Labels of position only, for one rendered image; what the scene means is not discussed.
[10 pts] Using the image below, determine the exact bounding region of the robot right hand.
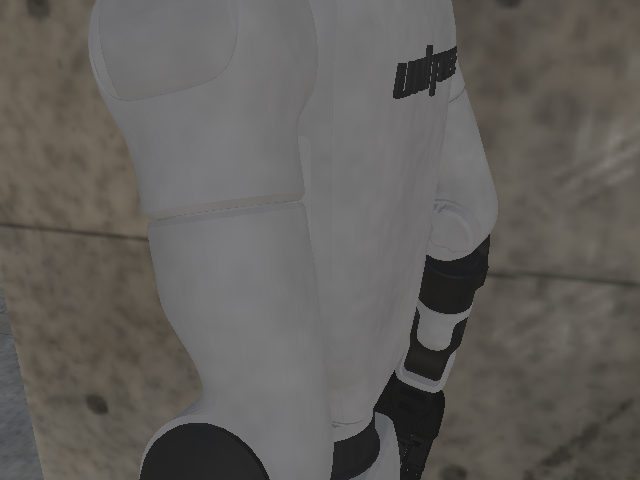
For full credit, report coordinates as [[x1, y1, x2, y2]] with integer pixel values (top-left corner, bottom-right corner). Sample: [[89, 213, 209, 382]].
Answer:
[[374, 370, 445, 480]]

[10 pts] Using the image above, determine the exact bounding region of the robot right thigh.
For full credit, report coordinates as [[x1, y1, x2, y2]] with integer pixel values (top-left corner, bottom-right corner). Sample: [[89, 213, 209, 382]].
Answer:
[[397, 440, 404, 463]]

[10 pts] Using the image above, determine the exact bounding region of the left robot forearm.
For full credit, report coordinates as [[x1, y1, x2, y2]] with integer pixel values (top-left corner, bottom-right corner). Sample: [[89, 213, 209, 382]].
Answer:
[[139, 423, 270, 480]]

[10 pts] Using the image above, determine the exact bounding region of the humanoid robot torso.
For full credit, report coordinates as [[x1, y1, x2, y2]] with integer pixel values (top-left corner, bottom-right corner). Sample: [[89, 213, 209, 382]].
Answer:
[[284, 0, 457, 480]]

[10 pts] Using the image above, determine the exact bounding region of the right robot forearm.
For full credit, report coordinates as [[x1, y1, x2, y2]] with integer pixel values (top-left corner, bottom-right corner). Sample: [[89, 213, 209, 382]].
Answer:
[[395, 234, 490, 393]]

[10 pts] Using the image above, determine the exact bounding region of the robot right upper arm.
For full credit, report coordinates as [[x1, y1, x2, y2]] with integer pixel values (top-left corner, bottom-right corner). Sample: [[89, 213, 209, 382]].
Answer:
[[427, 18, 498, 261]]

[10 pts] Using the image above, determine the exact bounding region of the robot left upper arm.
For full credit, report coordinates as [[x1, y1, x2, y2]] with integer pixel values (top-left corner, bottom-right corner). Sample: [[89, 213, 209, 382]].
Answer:
[[88, 0, 334, 480]]

